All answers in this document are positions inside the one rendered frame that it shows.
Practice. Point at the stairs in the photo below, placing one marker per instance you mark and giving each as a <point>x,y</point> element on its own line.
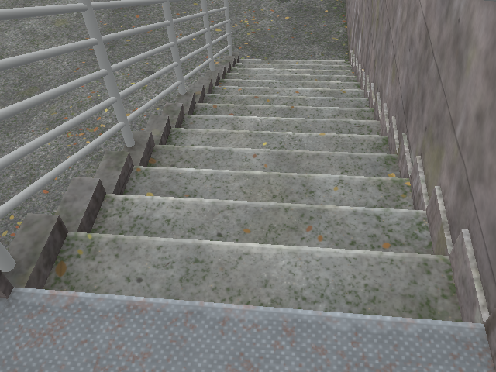
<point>279,191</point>

